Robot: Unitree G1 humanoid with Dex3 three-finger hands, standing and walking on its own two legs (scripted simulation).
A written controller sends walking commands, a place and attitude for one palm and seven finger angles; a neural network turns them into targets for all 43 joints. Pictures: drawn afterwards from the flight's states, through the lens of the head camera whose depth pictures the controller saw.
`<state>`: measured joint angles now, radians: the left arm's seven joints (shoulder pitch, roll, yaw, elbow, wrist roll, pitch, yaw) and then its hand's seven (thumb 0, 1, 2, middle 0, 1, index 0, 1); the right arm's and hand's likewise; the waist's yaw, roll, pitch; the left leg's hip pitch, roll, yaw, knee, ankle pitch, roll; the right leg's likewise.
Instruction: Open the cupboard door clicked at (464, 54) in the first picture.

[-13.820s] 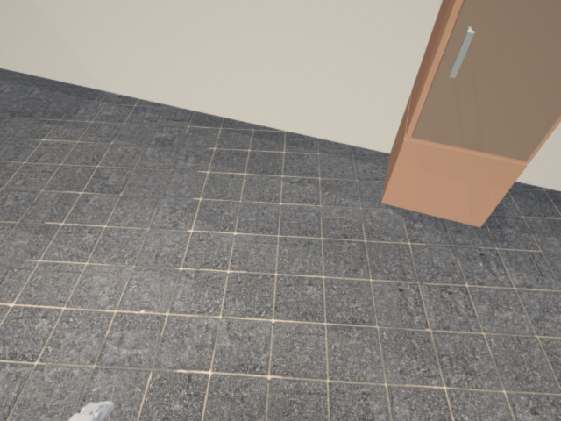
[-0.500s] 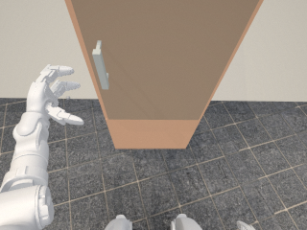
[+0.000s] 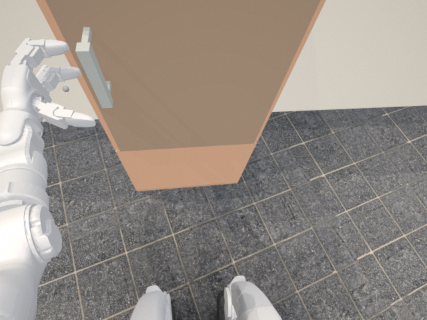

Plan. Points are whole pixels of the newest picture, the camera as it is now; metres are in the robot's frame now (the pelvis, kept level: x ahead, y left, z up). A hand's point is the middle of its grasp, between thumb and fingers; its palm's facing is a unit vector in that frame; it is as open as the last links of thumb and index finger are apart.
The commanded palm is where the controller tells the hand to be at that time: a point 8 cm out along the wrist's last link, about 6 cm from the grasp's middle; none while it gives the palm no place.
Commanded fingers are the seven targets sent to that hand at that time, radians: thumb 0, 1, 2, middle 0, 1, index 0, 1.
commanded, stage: move the hooked fingers beside the handle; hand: left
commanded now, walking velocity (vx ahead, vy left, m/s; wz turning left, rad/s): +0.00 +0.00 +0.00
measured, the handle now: (97, 71) +0.56 +0.17 +0.07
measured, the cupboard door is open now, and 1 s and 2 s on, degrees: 0 0 0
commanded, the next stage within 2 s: slide the fingers in behind the handle in 0.82 s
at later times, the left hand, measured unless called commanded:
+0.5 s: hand (65, 87) +0.52 +0.22 +0.07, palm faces +0.00 -1.00 +0.01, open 13.9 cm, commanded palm +0.49 +0.27 +0.08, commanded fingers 0.00 -0.50 0.30 -0.30 -1.20 -0.30 -1.20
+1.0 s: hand (69, 92) +0.51 +0.21 +0.07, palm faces +0.01 -1.00 -0.01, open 14.0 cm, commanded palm +0.48 +0.25 +0.08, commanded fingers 0.00 -0.50 0.30 -0.30 -1.20 -0.30 -1.20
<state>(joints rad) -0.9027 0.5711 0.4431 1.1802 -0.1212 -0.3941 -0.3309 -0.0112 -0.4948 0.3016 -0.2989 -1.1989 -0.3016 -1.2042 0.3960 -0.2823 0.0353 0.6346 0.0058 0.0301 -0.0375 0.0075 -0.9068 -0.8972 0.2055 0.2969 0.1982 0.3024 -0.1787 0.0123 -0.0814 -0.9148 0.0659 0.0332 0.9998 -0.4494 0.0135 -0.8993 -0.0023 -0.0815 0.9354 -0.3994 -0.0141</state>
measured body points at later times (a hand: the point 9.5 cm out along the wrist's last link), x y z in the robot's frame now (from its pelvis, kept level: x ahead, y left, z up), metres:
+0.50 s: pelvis +0.01 +0.01 +0.00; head +0.15 +0.04 +0.43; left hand +0.52 +0.28 +0.07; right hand +0.02 -0.26 -0.10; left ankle +0.01 +0.11 -0.67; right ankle +0.02 -0.12 -0.67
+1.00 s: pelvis +0.01 +0.02 +0.00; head +0.14 +0.04 +0.43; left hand +0.51 +0.27 +0.07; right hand +0.02 -0.25 -0.11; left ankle +0.01 +0.11 -0.67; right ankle +0.02 -0.12 -0.67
